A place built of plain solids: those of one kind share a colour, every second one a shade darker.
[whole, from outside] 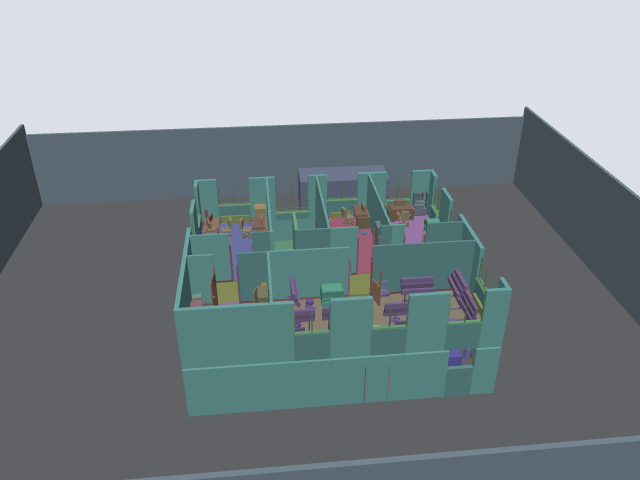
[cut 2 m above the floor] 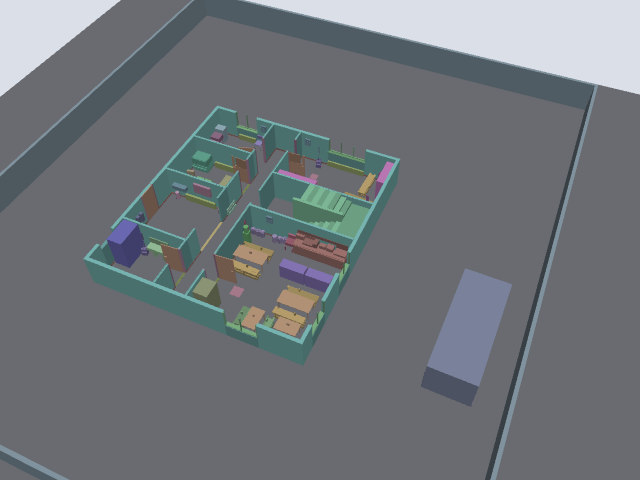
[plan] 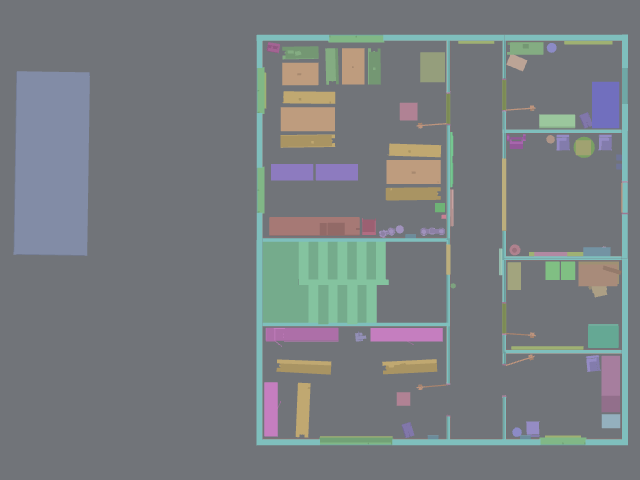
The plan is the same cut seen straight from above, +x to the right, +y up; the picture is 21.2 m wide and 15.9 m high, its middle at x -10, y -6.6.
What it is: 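A works' own office and amenities block on a factory's ground, two floors round a stairwell, for the staff and hands of a middling works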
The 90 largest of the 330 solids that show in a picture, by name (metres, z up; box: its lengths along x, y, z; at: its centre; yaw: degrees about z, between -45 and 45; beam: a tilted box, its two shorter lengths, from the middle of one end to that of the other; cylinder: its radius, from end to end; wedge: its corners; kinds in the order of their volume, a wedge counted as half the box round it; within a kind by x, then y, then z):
{
 "yard_bound_1": {"box": [0.2, 35.16, 5.29], "at": [-21.57, -7.91, 2.6]},
 "yard_bound_2": {"box": [30.16, 0.2, 6.0], "at": [-6.59, -25.39, 2.95]},
 "yard_bound_3": {"box": [30.16, 0.2, 6.0], "at": [-6.59, 9.57, 2.95]},
 "yard_bound_4": {"box": [0.2, 35.16, 6.0], "at": [8.39, -7.91, 2.95]},
 "beyond_container_1": {"box": [2.32, 5.99, 2.59], "at": [-18.89, -4.05, 1.24], "yaw": -0.9},
 "beyond_container_2": {"box": [2.4, 6.06, 2.65], "at": [-18.89, -4.05, 1.27], "yaw": -0.9},
 "wall_1": {"box": [0.2, 1.21, 2.95], "at": [-12.0, -12.8, 4.17]},
 "wall_2": {"box": [0.2, 4.0, 2.65], "at": [-12.0, -11.4, 1.27]},
 "wall_3": {"box": [0.2, 1.01, 2.95], "at": [-12.0, -9.9, 4.17]},
 "wall_4": {"box": [0.2, 2.8, 3.0], "at": [-12.0, -8.0, 1.45]},
 "wall_5": {"box": [0.2, 1.81, 2.65], "at": [-12.0, -3.3, 1.27]},
 "wall_6": {"box": [0.2, 1.06, 2.95], "at": [-12.0, -3.08, 4.17]},
 "wall_7": {"box": [0.2, 1.26, 2.95], "at": [-12.0, -0.42, 4.17]},
 "wall_8": {"box": [0.2, 1.11, 2.65], "at": [-12.0, -0.35, 1.27]},
 "wall_9": {"box": [1.01, 0.2, 2.95], "at": [-11.6, -13.3, 4.17]},
 "wall_10": {"box": [1.01, 0.2, 2.95], "at": [-11.6, 0.1, 4.17]},
 "wall_11": {"box": [2.11, 0.2, 2.65], "at": [-11.05, -13.3, 1.27]},
 "wall_12": {"box": [2.41, 0.2, 2.65], "at": [-10.9, 0.1, 1.27]},
 "wall_13": {"box": [1.56, 0.2, 2.95], "at": [-8.82, -13.3, 4.17]},
 "wall_14": {"box": [6.15, 0.06, 2.65], "at": [-8.82, -9.43, 1.27]},
 "wall_15": {"box": [6.15, 0.06, 2.95], "at": [-8.82, -9.43, 4.17]},
 "wall_16": {"box": [6.15, 0.06, 3.0], "at": [-8.82, -9.37, 1.45]},
 "wall_17": {"box": [6.15, 0.06, 2.95], "at": [-8.82, -9.37, 4.17]},
 "wall_18": {"box": [6.15, 0.06, 3.0], "at": [-8.82, -6.63, 1.45]},
 "wall_19": {"box": [6.15, 0.06, 2.95], "at": [-8.82, -6.63, 4.17]},
 "wall_20": {"box": [6.15, 0.06, 2.65], "at": [-8.82, -6.57, 1.27]},
 "wall_21": {"box": [6.15, 0.06, 2.95], "at": [-8.82, -6.57, 4.17]},
 "wall_22": {"box": [6.15, 0.06, 2.95], "at": [-8.82, -3.63, 4.17]},
 "wall_23": {"box": [6.15, 0.06, 2.95], "at": [-8.82, -3.57, 4.17]},
 "wall_24": {"box": [1.56, 0.2, 2.95], "at": [-8.82, 0.1, 4.17]},
 "wall_25": {"box": [2.16, 0.2, 2.65], "at": [-6.83, 0.1, 1.27]},
 "wall_26": {"box": [1.86, 0.2, 2.65], "at": [-6.67, -13.3, 1.27]},
 "wall_27": {"box": [0.06, 3.81, 2.65], "at": [-5.78, -4.7, 1.27]},
 "wall_28": {"box": [0.06, 3.87, 2.65], "at": [-5.72, -4.73, 1.27]},
 "wall_29": {"box": [1.85, 0.2, 2.65], "at": [-4.83, -13.3, 1.27]},
 "wall_30": {"box": [1.85, 0.2, 2.95], "at": [-4.83, -13.3, 4.17]},
 "wall_31": {"box": [1.85, 0.2, 2.65], "at": [-4.83, 0.1, 1.27]},
 "wall_32": {"box": [1.85, 0.2, 2.95], "at": [-4.83, 0.1, 4.17]},
 "wall_33": {"box": [0.06, 3.77, 2.95], "at": [-3.93, -7.78, 4.17]},
 "wall_34": {"box": [0.06, 4.82, 2.95], "at": [-3.93, -2.4, 4.17]},
 "wall_35": {"box": [0.06, 3.71, 2.95], "at": [-3.87, -7.75, 4.17]},
 "wall_36": {"box": [0.06, 4.82, 2.95], "at": [-3.87, -2.4, 4.17]},
 "wall_37": {"box": [1.21, 0.2, 2.65], "at": [-3.3, -13.3, 1.27]},
 "wall_38": {"box": [3.9, 0.06, 2.65], "at": [-1.95, -10.33, 1.27]},
 "wall_39": {"box": [3.9, 0.06, 2.65], "at": [-1.95, -10.27, 1.27]},
 "wall_40": {"box": [3.9, 0.06, 2.95], "at": [-1.95, -9.63, 4.17]},
 "wall_41": {"box": [3.9, 0.06, 2.95], "at": [-1.95, -9.57, 4.17]},
 "wall_42": {"box": [3.9, 0.06, 2.65], "at": [-1.95, -7.23, 1.27]},
 "wall_43": {"box": [3.9, 0.06, 2.65], "at": [-1.95, -7.17, 1.27]},
 "wall_44": {"box": [3.9, 0.06, 2.65], "at": [-1.95, -3.03, 1.27]},
 "wall_45": {"box": [3.9, 0.06, 2.65], "at": [-1.95, -2.97, 1.27]},
 "wall_46": {"box": [2.41, 0.2, 1.35], "at": [-1.95, 0.1, 3.37]},
 "wall_47": {"box": [4.1, 0.2, 2.95], "at": [-1.85, -13.3, 4.17]},
 "wall_48": {"box": [4.1, 0.2, 2.65], "at": [-1.85, 0.1, 1.27]},
 "wall_49": {"box": [1.41, 0.2, 2.65], "at": [-0.5, -13.3, 1.27]},
 "wall_50": {"box": [0.2, 3.1, 2.65], "at": [0.1, -11.85, 1.27]},
 "wall_51": {"box": [0.2, 3.8, 2.95], "at": [0.1, -11.5, 4.17]},
 "wall_52": {"box": [0.2, 3.1, 2.65], "at": [0.1, -8.75, 1.27]},
 "wall_53": {"box": [0.2, 1.71, 2.95], "at": [0.1, -6.4, 4.17]},
 "wall_54": {"box": [0.2, 4.2, 2.65], "at": [0.1, -5.1, 1.27]},
 "wall_55": {"box": [0.2, 1.71, 2.95], "at": [0.1, -3.2, 4.17]},
 "wall_56": {"box": [0.2, 1.06, 2.95], "at": [0.1, -0.33, 4.17]},
 "stair_1": {"box": [1.2, 2.78, 1.6], "at": [-11.3, -8.0, 0.75]},
 "stair_2": {"box": [0.34, 1.3, 1.45], "at": [-10.55, -7.26, 0.67]},
 "stair_3": {"box": [0.34, 1.3, 1.75], "at": [-10.53, -8.74, 0.83]},
 "stair_4": {"box": [0.34, 1.3, 1.91], "at": [-10.21, -8.74, 0.91]},
 "stair_5": {"box": [0.34, 1.3, 2.06], "at": [-9.89, -8.74, 0.98]},
 "stair_6": {"box": [0.34, 1.3, 2.22], "at": [-9.57, -8.74, 1.06]},
 "stair_7": {"box": [0.34, 1.3, 2.38], "at": [-9.25, -8.74, 1.14]},
 "stair_8": {"box": [2.98, 0.18, 4.09], "at": [-9.21, -8.0, 2.0]},
 "stair_9": {"box": [0.34, 1.3, 2.53], "at": [-8.93, -8.74, 1.22]},
 "stair_10": {"box": [0.34, 1.3, 2.69], "at": [-8.61, -8.74, 1.29]},
 "stair_11": {"box": [0.34, 1.3, 2.84], "at": [-8.29, -8.74, 1.37]},
 "raised_floor_drawing_1": {"box": [4.03, 9.73, 0.25], "at": [-1.95, -4.8, 2.82]},
 "raised_floor_gallery_1": {"box": [1.98, 13.33, 0.25], "at": [-4.83, -6.6, 2.82]},
 "raised_floor_wages_1": {"box": [6.28, 3.93, 0.25], "at": [-8.82, -11.3, 2.82]},
 "raised_floor_manager_1": {"box": [6.28, 3.73, 0.25], "at": [-8.82, -1.8, 2.82]},
 "raised_floor_buying_1": {"box": [6.28, 3.13, 0.25], "at": [-8.82, -5.1, 2.82]},
 "raised_floor_prints_1": {"box": [4.03, 3.73, 0.25], "at": [-1.95, -11.4, 2.82]},
 "lockers_1": {"box": [0.45, 1.8, 1.85], "at": [-11.62, -12.21, 0.88]},
 "lockers_2": {"box": [2.4, 0.45, 1.85], "at": [-7.13, -9.74, 0.88]},
 "wc_cubicles_1": {"box": [0.91, 1.54, 2.08], "at": [-0.54, -2.13, 0.99]},
 "cupboard_steel_1": {"box": [0.45, 0.92, 1.88], "at": [-3.56, -7.79, 0.89]},
 "cupboard_steel_2": {"box": [0.92, 0.45, 1.88], "at": [-2.02, -9.94, 3.83]},
 "vending_machine_1": {"box": [0.82, 1.0, 1.88], "at": [-6.27, -0.88, 0.89]},
 "counter_1": {"box": [1.4, 0.55, 0.95], "at": [-10.92, -4.36, 0.57]},
 "counter_2": {"box": [1.4, 0.55, 0.95], "at": [-9.44, -4.36, 0.57]},
 "plan_chest_small_1": {"box": [0.97, 0.69, 0.97], "at": [-8.99, -0.41, 3.38]},
 "plan_chest_small_2": {"box": [0.97, 0.69, 1.02], "at": [-0.62, -9.83, 0.46]},
 "kitchenette_1": {"box": [3.0, 0.6, 0.68], "at": [-10.18, -6.16, 0.44]}
}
